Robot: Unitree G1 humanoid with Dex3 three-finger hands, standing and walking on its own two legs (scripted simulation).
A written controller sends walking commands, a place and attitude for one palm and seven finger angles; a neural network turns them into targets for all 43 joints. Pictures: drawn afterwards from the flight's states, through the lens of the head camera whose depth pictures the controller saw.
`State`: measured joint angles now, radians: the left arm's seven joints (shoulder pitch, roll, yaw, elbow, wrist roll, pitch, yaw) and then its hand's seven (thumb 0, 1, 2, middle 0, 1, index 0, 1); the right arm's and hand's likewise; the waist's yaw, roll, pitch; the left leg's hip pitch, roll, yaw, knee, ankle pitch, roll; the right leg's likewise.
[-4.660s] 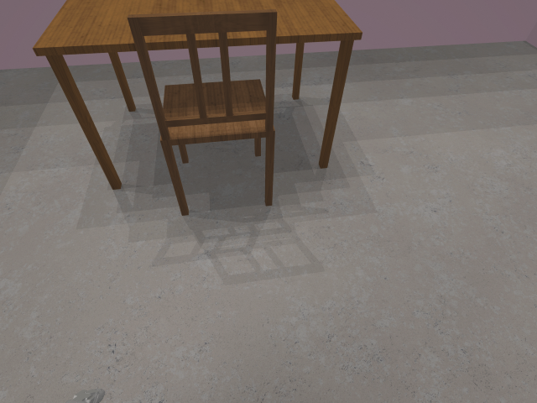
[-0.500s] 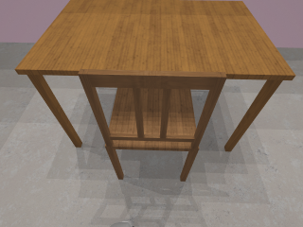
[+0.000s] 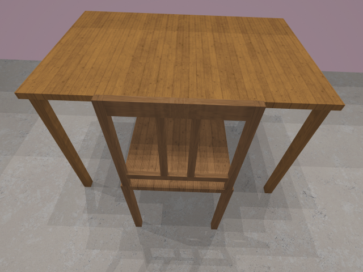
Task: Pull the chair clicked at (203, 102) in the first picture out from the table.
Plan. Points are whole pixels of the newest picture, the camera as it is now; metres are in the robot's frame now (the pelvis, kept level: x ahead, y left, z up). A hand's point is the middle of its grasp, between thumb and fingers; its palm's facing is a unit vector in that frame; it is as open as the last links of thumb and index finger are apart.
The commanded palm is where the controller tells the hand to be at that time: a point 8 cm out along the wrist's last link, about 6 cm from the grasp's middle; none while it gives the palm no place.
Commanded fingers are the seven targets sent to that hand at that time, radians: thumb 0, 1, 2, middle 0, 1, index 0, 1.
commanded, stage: come to a stop and stand still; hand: left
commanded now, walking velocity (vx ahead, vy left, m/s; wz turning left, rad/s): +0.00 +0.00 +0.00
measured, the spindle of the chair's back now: (162, 149) +0.48 +0.08 -0.08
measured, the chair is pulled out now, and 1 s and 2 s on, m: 0.00 0.00 0.00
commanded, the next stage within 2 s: look again from close up in 0.44 s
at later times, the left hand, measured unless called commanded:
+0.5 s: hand out of the picture +0.01 +0.17 -0.17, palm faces +0.02 -0.98 -0.19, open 7.4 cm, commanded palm none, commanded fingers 0.00 0.90 0.90 -0.20 -0.30 -0.20 -0.30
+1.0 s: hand out of the picture +0.01 +0.17 -0.17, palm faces +0.02 -0.98 -0.20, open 7.4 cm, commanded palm none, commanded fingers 0.00 0.90 0.90 -0.20 -0.30 -0.20 -0.30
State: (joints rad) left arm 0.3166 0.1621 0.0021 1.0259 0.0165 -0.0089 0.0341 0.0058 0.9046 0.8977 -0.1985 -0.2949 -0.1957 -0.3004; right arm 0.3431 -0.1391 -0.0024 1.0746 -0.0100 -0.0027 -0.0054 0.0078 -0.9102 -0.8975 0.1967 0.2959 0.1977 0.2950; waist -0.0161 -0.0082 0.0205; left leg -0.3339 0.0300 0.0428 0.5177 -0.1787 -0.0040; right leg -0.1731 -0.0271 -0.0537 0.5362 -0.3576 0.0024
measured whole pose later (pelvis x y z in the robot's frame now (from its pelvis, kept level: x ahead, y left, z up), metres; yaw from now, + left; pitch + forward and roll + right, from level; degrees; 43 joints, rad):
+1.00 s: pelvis +0.03 +0.00 +0.01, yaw +0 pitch -1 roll +1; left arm 0.33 0.16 -0.01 1.11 0.02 -0.02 0.04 0.00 0.91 0.90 -0.20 -0.29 -0.19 -0.30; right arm 0.27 -0.16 0.01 1.13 0.00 -0.01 -0.02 0.01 -0.92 -0.90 0.20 0.30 0.20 0.30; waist 0.01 -0.02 0.03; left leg -0.20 0.01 0.06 0.41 -0.18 0.00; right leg -0.04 -0.04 -0.04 0.40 -0.34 0.02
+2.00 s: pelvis -0.03 -0.03 -0.11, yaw +1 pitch +14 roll -3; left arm 0.46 0.22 0.15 -0.01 -0.26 -0.54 -0.26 0.02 0.40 0.68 -0.15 -0.22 -0.14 -0.22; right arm 0.12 -0.21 -0.01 0.55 0.02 -0.20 -0.07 0.01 -0.91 -0.90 0.20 0.30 0.20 0.30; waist 0.05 0.03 -0.15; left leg -1.07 0.07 -0.08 1.24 -0.43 -0.04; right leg -0.85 0.00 -0.14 1.27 -0.66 -0.05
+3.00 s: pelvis -0.02 +0.02 -0.08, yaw +0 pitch +14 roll -4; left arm 0.30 0.27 0.21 0.06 -0.27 -0.38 -0.26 -0.01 -0.50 0.30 -0.06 -0.08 -0.06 -0.08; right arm 0.22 -0.23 0.02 0.56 0.03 -0.18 -0.06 0.01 -0.90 -0.90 0.20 0.30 0.20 0.30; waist -0.01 0.04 -0.12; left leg -0.95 0.05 -0.02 1.10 -0.40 0.02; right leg -0.73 -0.02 -0.09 1.07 -0.58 0.02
